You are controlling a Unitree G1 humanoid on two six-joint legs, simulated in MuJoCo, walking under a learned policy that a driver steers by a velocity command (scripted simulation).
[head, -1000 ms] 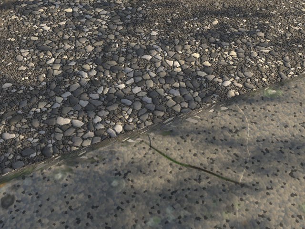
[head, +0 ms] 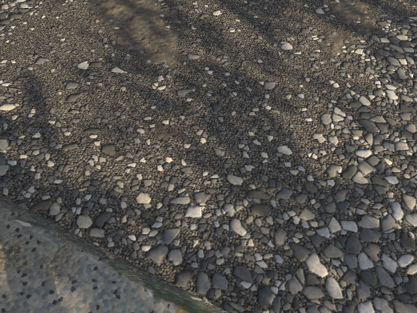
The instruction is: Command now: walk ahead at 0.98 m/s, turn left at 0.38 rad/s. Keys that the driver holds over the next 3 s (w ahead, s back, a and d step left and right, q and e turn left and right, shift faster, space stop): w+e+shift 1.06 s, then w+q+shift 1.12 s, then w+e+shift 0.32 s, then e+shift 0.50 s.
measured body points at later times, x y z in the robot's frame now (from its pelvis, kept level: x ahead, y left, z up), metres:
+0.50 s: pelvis +0.42 +0.04 +0.00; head +0.43 +0.03 +0.45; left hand +0.63 +0.28 -0.09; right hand +0.38 -0.25 -0.12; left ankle +0.41 +0.18 -0.73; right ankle +0.43 -0.11 -0.65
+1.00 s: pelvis +0.81 -0.16 -0.14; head +0.83 -0.18 +0.31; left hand +0.97 +0.04 -0.27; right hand +0.84 -0.48 -0.19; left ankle +1.03 -0.07 -0.79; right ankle +0.75 -0.16 -0.86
